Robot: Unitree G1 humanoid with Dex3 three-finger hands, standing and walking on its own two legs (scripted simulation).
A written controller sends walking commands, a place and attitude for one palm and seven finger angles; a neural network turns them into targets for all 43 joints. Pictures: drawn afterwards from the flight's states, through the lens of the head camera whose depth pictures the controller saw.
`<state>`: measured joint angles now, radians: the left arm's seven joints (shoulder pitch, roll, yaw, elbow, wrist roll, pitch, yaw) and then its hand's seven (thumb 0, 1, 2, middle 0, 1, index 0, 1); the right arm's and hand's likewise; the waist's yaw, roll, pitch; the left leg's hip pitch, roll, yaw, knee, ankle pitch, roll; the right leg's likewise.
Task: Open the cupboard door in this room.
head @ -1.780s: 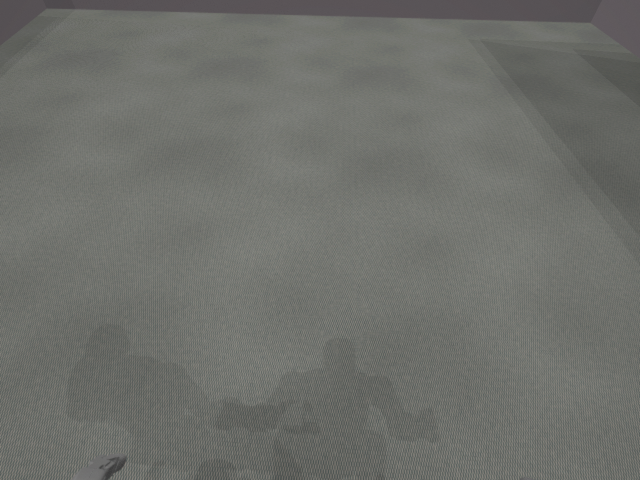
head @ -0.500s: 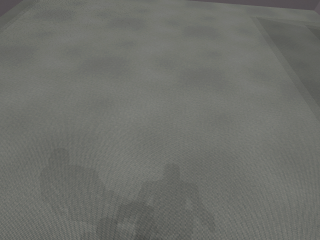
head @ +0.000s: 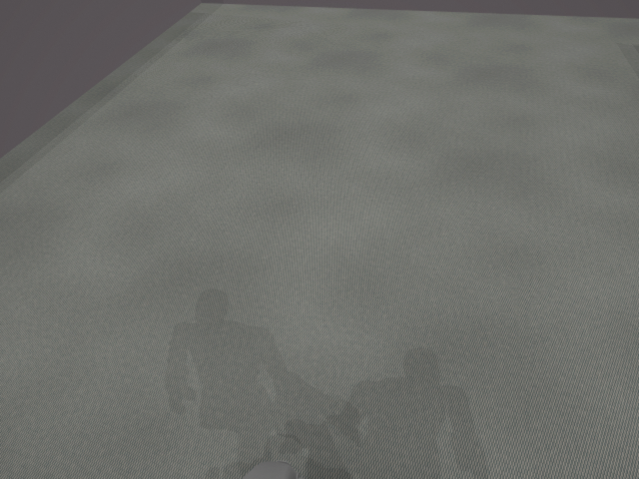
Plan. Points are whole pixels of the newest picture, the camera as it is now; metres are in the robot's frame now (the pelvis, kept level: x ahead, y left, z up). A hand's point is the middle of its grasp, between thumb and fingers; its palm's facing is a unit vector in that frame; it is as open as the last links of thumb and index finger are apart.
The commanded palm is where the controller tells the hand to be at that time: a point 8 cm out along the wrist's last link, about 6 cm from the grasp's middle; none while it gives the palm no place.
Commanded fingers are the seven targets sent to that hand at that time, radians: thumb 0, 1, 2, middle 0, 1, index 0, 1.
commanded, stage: turn or walk to find it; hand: left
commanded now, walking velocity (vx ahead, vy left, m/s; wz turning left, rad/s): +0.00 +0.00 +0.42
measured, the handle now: out of the picture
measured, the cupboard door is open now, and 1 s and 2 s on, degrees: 0 0 0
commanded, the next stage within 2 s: stand and wait in 1.74 s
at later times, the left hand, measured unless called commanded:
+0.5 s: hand out of the picture -0.05 +0.27 -0.18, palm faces +0.28 -0.93 -0.24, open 7.4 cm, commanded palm none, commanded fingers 0.00 0.90 0.90 -0.20 -0.30 -0.20 -0.30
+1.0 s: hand out of the picture -0.04 +0.20 -0.14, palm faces +0.42 -0.86 -0.28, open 7.4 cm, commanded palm none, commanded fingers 0.00 0.90 0.90 -0.20 -0.30 -0.20 -0.30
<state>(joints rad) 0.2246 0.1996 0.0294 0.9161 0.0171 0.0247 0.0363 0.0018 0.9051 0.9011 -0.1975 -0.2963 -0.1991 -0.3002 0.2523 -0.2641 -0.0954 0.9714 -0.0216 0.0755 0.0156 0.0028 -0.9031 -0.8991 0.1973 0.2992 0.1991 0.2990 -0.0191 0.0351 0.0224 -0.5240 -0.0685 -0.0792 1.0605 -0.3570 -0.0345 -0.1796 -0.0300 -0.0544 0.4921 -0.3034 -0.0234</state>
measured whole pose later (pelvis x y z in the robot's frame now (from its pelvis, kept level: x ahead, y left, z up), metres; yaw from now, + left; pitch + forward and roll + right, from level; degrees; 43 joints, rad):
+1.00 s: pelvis -0.05 -0.01 +0.00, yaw +25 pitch -2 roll +2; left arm 0.20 0.16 0.02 0.90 0.01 0.02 0.03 0.00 0.90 0.90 -0.20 -0.30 -0.20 -0.30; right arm 0.29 -0.25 -0.09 1.00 -0.02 0.07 0.02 0.00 -0.90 -0.90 0.20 0.30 0.20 0.30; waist -0.04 0.04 0.04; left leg -0.49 -0.03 -0.05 1.14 -0.35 -0.04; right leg -0.20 -0.05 -0.12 0.48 -0.26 -0.04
